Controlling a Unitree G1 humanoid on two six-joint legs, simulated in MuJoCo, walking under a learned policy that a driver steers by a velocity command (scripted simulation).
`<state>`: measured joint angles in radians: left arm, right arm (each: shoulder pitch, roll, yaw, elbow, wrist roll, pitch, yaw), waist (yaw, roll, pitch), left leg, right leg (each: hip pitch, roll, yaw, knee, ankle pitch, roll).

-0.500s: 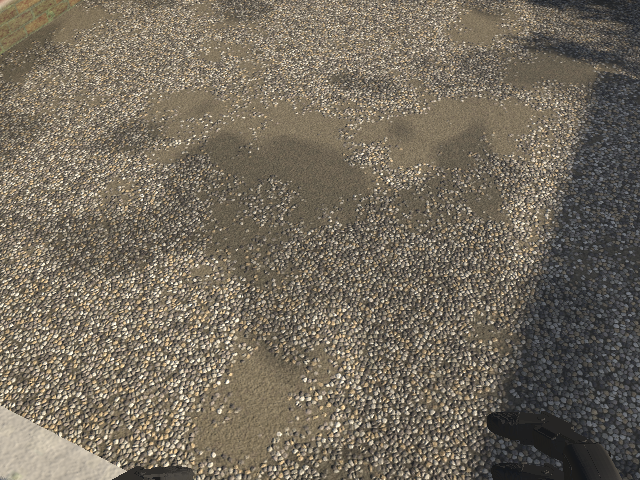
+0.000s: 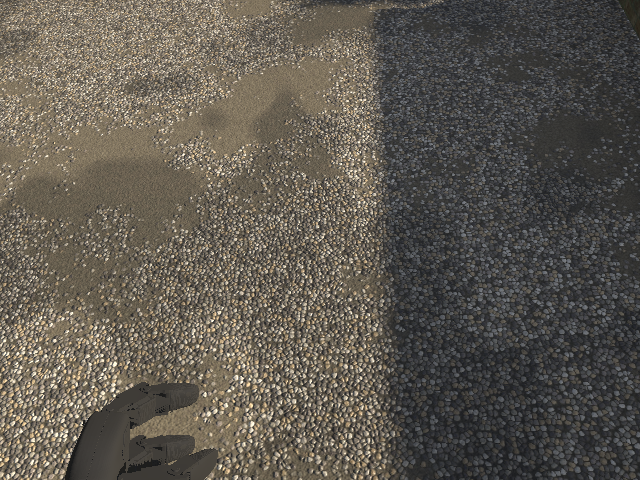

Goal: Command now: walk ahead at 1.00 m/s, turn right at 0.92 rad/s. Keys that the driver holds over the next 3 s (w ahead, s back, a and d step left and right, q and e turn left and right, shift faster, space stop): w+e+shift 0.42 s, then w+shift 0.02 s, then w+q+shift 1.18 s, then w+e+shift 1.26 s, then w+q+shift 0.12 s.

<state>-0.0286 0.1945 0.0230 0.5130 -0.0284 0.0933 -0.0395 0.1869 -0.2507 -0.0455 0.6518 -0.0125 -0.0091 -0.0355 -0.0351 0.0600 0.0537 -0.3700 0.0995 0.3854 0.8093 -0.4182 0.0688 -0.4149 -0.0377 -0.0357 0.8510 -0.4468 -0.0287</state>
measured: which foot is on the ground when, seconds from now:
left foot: down 0.00-0.52, up 0.54-0.86, down 0.88-1.00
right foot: down 0.00-0.22, up 0.24-0.48, down 0.50-1.00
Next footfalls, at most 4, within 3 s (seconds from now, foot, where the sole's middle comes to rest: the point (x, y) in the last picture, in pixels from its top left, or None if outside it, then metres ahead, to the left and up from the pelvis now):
0.50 right None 0.08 -0.16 -0.74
0.88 left None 0.07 0.00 -0.74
1.46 left None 0.08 0.04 -0.74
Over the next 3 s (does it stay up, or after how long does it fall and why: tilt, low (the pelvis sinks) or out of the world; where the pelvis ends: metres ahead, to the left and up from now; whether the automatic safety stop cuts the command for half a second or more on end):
stays up -0.02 -0.10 0.00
